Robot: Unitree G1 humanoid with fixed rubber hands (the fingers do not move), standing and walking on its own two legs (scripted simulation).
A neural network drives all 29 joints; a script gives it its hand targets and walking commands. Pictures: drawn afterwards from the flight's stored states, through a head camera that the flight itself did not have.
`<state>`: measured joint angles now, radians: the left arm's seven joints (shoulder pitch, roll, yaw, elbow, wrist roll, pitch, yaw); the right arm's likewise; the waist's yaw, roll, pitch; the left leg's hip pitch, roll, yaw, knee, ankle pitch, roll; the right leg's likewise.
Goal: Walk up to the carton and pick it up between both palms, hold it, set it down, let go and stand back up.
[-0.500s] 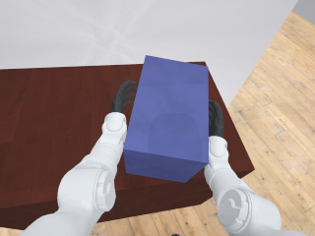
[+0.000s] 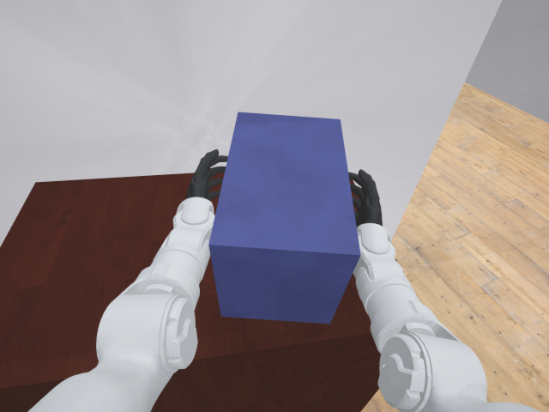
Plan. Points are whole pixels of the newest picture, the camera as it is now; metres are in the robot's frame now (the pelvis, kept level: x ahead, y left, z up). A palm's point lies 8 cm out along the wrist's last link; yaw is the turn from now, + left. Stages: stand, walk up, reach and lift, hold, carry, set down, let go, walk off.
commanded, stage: reach and lift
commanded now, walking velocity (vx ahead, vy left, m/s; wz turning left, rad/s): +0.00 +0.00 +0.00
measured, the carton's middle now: (282, 214) +0.41 -0.01 +0.09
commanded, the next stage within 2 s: hold in 1.52 s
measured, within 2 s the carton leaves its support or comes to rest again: neither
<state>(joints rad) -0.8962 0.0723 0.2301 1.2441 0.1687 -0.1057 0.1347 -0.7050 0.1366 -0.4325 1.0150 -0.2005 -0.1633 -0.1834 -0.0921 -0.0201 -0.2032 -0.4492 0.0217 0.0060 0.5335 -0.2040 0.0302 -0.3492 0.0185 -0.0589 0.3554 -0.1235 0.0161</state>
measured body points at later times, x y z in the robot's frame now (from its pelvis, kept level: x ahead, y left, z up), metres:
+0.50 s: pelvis +0.00 -0.02 +0.00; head -0.03 +0.01 +0.45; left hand +0.43 +0.10 +0.16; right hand +0.39 -0.16 +0.14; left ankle +0.04 +0.09 -0.74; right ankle +0.03 -0.14 -0.74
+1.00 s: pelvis +0.00 -0.02 +0.00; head -0.05 +0.01 +0.45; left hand +0.41 +0.12 +0.19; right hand +0.39 -0.15 +0.17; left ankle +0.04 +0.09 -0.74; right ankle +0.03 -0.14 -0.74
